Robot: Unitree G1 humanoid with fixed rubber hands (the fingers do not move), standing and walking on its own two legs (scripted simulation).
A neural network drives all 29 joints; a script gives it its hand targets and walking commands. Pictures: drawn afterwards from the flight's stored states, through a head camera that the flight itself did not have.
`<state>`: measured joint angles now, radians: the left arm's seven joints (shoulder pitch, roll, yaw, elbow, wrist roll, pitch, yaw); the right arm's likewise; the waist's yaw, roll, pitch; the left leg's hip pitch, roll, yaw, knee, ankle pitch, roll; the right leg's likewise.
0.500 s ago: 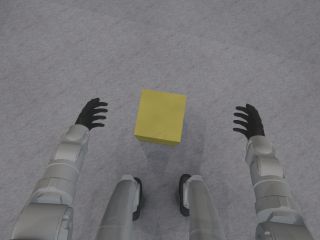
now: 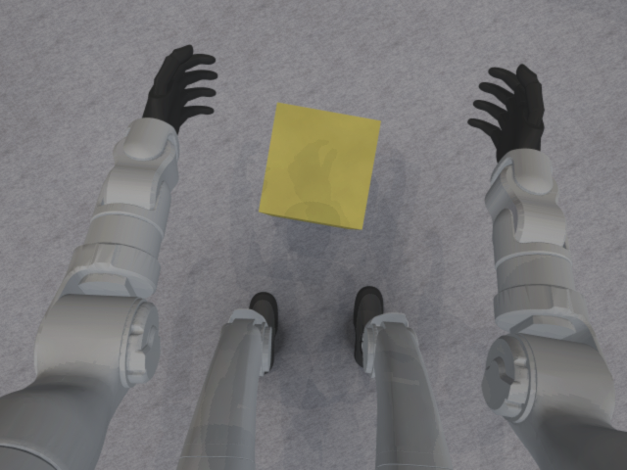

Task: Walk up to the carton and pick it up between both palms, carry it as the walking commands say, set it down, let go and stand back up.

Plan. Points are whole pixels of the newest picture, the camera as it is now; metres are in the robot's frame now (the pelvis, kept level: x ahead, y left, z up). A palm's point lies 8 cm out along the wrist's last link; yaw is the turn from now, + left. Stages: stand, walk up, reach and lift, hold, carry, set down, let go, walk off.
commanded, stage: reach and lift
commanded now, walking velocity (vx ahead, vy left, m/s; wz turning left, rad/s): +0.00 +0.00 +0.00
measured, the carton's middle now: (317, 175) +0.47 +0.00 -0.54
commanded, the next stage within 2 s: none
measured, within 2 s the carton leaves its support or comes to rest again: neither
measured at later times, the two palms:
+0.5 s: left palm (197, 147) +0.47 +0.20 -0.27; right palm (454, 169) +0.45 -0.19 -0.26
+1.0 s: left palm (224, 163) +0.47 +0.19 -0.42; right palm (417, 187) +0.44 -0.18 -0.41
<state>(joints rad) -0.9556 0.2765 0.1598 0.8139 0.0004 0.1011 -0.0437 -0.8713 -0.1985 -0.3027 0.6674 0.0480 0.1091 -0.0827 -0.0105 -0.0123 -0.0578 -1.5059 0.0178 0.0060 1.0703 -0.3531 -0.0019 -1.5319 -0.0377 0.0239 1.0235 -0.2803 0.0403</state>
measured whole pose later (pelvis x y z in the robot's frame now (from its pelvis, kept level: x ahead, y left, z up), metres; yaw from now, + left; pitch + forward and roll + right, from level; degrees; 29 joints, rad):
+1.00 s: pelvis -0.06 +0.00 -0.22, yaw +0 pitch +45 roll -3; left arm -1.30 0.39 0.15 0.94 -0.06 0.12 0.08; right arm -1.20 -0.19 -0.27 0.82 0.14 0.09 -0.16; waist -0.06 0.00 0.24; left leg -2.20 -0.02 -0.06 1.96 -0.55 -0.02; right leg -2.20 -0.04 0.02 1.90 -0.48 0.05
